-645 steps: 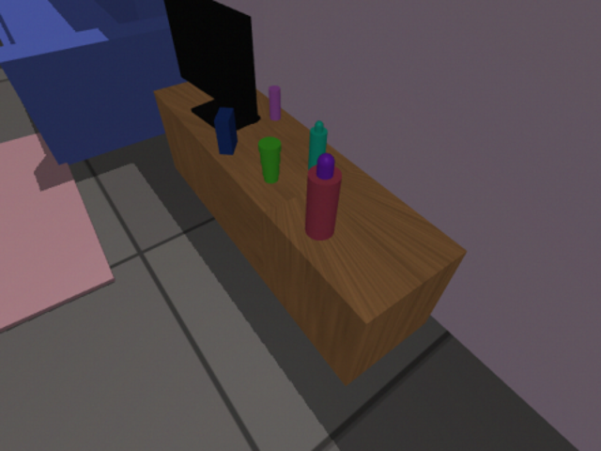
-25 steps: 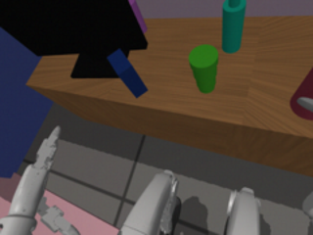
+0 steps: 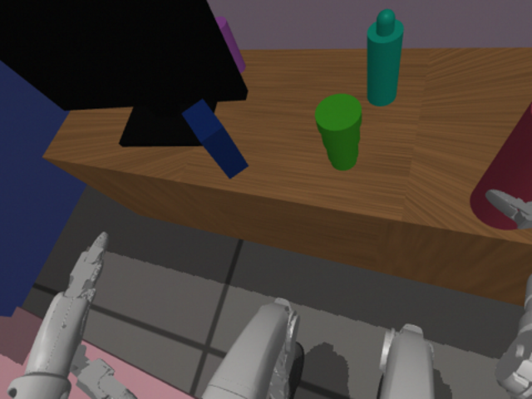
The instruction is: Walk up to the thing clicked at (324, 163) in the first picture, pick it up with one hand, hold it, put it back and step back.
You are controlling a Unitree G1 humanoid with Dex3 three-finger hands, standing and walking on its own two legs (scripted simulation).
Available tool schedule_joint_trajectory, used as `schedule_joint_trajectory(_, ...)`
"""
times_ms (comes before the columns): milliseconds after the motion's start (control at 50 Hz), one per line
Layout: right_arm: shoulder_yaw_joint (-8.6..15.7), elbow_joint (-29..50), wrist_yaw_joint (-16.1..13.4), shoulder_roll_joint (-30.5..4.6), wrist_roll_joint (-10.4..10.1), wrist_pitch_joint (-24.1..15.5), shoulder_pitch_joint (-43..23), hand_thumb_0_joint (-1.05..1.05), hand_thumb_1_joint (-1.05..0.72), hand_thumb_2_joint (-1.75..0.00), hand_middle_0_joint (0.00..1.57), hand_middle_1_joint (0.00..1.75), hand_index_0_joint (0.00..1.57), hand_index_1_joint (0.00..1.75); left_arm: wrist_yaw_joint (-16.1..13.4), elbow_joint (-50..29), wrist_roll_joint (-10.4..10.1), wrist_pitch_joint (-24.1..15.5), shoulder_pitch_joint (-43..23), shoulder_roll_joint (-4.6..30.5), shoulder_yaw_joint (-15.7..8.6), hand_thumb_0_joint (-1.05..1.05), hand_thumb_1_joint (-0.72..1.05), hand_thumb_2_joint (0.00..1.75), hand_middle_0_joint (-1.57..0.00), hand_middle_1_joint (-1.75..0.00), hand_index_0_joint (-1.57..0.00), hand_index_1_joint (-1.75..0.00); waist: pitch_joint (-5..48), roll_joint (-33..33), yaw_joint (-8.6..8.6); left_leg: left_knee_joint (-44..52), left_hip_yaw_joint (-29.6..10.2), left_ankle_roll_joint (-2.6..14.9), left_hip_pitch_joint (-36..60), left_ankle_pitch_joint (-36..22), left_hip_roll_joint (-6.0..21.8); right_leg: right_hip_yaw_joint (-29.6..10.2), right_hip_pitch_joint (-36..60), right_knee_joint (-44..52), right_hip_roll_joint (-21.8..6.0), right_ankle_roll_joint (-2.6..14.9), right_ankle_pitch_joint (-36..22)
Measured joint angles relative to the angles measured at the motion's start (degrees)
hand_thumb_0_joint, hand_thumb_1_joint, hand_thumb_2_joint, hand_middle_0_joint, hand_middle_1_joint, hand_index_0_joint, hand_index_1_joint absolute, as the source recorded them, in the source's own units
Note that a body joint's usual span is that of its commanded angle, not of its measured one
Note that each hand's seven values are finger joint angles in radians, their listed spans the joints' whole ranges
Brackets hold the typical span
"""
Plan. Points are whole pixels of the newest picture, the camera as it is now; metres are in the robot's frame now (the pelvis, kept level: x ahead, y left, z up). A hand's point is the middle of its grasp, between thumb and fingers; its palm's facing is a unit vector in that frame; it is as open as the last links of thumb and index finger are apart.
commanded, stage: settle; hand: right
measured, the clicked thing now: out of the picture +0.49 -0.25 +0.00
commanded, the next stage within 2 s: lift in 0.50 s
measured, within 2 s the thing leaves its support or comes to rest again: leaves its support in 0.08 s
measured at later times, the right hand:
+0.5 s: hand out of the picture +0.49 -0.27 +0.00, palm faces +0.32 +0.95 -0.01, open 11.9 cm
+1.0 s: hand out of the picture +0.46 -0.26 +0.04, palm faces +0.31 +0.95 -0.01, open 11.9 cm
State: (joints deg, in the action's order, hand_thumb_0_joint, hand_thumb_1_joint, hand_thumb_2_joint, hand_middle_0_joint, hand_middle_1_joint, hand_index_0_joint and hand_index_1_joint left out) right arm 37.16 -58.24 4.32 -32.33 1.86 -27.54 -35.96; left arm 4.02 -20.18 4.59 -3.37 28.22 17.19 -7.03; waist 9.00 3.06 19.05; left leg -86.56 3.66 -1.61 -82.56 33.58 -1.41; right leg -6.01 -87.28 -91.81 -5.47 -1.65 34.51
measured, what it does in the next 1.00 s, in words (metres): rises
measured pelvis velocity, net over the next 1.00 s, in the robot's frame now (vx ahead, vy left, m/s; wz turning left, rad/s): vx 0.02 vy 0.00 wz -0.03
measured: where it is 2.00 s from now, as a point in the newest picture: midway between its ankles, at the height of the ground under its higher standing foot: outside the picture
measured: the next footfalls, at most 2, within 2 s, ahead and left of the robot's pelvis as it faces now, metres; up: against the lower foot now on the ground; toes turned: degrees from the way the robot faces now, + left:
none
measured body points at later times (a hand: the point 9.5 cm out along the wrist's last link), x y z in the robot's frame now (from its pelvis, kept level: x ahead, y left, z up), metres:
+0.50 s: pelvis +0.01 +0.00 +0.03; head +0.17 -0.09 +0.45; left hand +0.19 +0.26 +0.11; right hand +0.46 -0.32 +0.00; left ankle +0.06 +0.14 -0.55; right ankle +0.05 -0.13 -0.55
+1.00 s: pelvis +0.02 +0.00 +0.07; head +0.15 -0.08 +0.49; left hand +0.19 +0.25 +0.12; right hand +0.44 -0.31 +0.04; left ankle +0.06 +0.14 -0.55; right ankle +0.05 -0.13 -0.55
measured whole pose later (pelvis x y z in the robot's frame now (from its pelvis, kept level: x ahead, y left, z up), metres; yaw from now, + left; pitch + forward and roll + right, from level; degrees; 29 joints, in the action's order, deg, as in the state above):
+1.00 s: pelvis +0.02 +0.00 +0.07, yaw -2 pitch +24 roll +6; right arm 30.6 -58.7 1.3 -25.9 0.0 -30.2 -31.5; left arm 2.7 -8.4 5.6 -0.8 24.7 14.3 -3.8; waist 8.9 2.5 14.9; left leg -71.6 2.8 -1.8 -65.3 30.3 -1.1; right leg -4.1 -69.9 -77.1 -5.3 -1.3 31.5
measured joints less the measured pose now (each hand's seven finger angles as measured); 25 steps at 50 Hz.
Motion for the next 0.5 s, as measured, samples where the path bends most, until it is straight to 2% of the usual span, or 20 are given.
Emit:
schedule_joint_trajectory(100, -1.3, -1.4, -1.4, 0.8, 0.3, -0.6, 1.0, -0.01, 0.61, -1.03, 0.58, 0.98, 0.62, 1.01, -0.7, 3.2, 0.4, 0.9, -1.7, -0.3, 1.3, -0.01, -0.54, 0.07, -0.07, -0.05, -0.05, -0.05, 0.0, 0.3, -0.49, 2.1, 0.0, 0.11, 2.6, -0.6, 0.0, 0.2, 2.6, 2.1, -0.1, -0.06, -0.6)
schedule_joint_trajectory(240, -3.2, -4.2, -1.8, 0.8, -0.8, -2.8, 0.8, -0.01, 0.61, -1.04, 0.56, 1.01, 0.60, 1.03, -1.4, 5.9, 0.7, 0.8, -3.1, -0.6, 2.5, -0.01, -0.54, 0.07, -0.06, -0.04, -0.05, -0.05, -0.5, 0.1, -1.19, 5.2, 0.1, 0.16, 5.9, -1.3, 0.0, 0.2, 5.8, 5.0, 0.0, -0.06, -1.3)
schedule_joint_trajectory(360, -3.1, -6.5, -1.7, 0.1, -1.4, -4.1, -0.7, -0.01, 0.61, -1.04, 0.56, 1.01, 0.60, 1.04, -1.5, 7.2, 1.0, 1.0, -3.7, -0.6, 3.1, -0.01, -0.54, 0.07, -0.06, -0.04, -0.05, -0.05, -0.7, -0.3, -1.34, 6.5, 0.1, 0.13, 7.3, -1.5, 0.2, 0.3, 7.2, 6.4, 0.1, -0.02, -1.6)
schedule_joint_trajectory(500, -2.7, -7.8, -1.0, -0.8, -1.2, -4.3, -1.9, -0.01, 0.61, -1.04, 0.56, 1.02, 0.60, 1.04, -1.5, 7.2, 1.1, 1.3, -4.0, -0.4, 2.8, -0.01, -0.54, 0.07, -0.06, -0.05, -0.05, -0.05, -0.7, -0.5, -1.15, 7.7, 0.0, 0.10, 8.5, -1.7, 0.1, 0.5, 8.4, 7.6, 0.1, -0.02, -1.7)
